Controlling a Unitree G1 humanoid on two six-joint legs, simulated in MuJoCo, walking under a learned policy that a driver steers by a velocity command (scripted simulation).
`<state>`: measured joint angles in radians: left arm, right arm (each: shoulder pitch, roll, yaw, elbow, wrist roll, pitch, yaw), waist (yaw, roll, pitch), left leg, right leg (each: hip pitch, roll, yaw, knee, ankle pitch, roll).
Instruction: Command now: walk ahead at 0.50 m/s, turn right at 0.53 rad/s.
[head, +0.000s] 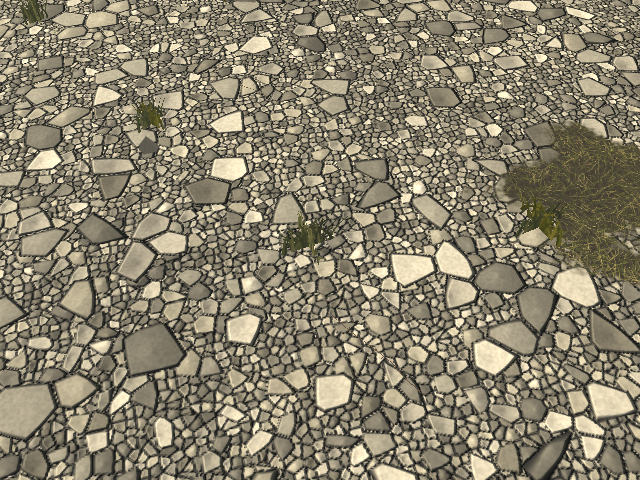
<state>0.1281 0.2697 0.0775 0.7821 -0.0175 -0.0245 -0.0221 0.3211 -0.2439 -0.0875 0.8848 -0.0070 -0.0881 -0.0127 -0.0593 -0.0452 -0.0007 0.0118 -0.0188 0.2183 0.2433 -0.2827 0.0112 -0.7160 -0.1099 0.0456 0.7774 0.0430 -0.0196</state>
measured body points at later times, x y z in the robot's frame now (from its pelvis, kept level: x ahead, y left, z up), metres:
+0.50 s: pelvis +0.28 -0.06 +0.00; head +0.31 -0.08 +0.45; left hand +0.41 +0.20 -0.11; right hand +0.43 -0.35 -0.08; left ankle +0.50 +0.05 -0.69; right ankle +0.20 -0.13 -0.74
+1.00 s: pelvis +0.56 -0.07 +0.01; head +0.60 -0.06 +0.46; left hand +0.82 +0.13 -0.07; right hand +0.55 -0.36 -0.11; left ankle +0.52 +0.01 -0.74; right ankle +0.72 -0.27 -0.69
